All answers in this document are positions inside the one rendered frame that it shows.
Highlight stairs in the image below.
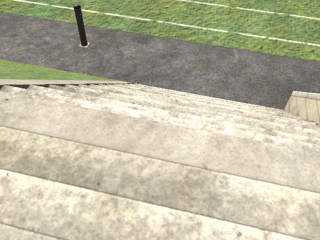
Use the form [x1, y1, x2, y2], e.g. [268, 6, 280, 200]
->
[0, 83, 320, 153]

